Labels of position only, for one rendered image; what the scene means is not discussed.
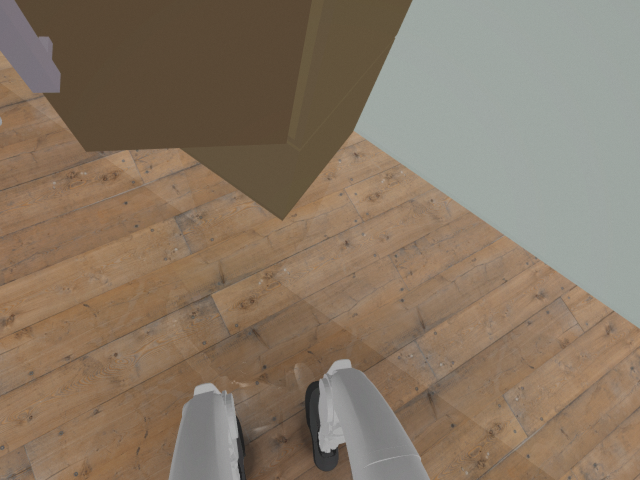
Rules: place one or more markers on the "robot right foot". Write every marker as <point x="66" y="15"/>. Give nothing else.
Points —
<point x="327" y="460"/>

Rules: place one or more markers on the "handle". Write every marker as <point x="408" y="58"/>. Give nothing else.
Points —
<point x="29" y="55"/>

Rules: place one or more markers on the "robot right thigh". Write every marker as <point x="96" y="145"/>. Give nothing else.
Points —
<point x="377" y="444"/>

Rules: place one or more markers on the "cupboard door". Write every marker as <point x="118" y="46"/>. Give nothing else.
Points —
<point x="158" y="74"/>

